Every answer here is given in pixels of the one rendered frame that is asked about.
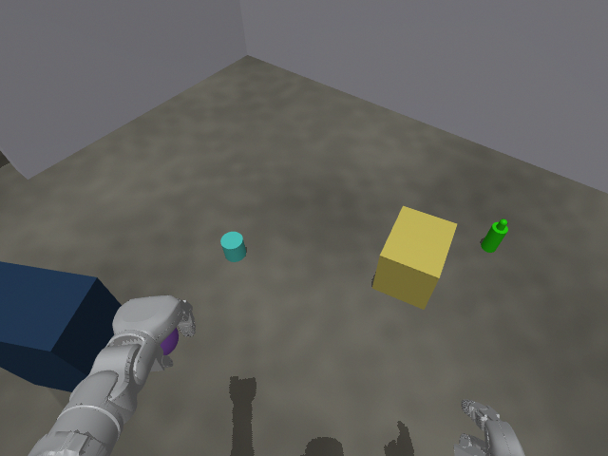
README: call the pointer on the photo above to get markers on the right robot hand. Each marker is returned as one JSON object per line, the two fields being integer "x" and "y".
{"x": 500, "y": 438}

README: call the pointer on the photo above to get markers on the left robot hand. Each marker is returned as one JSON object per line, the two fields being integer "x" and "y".
{"x": 156, "y": 316}

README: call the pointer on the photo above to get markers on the left robot arm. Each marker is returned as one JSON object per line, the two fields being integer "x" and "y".
{"x": 93, "y": 420}

